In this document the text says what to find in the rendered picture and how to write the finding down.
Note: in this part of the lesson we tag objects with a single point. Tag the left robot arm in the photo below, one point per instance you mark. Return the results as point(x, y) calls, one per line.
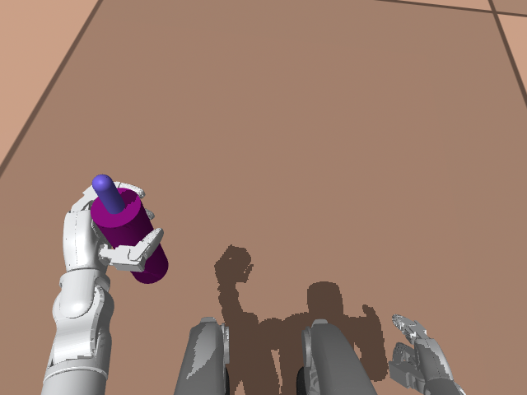
point(79, 360)

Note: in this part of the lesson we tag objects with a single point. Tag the left robot hand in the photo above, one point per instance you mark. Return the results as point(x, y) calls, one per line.
point(84, 245)

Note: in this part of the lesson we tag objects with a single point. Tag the bottle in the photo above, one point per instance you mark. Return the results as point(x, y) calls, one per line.
point(121, 217)

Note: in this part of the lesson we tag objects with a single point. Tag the right robot hand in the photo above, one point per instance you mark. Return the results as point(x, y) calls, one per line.
point(412, 368)

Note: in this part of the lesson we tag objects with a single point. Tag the right robot arm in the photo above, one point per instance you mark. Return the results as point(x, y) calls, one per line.
point(442, 387)

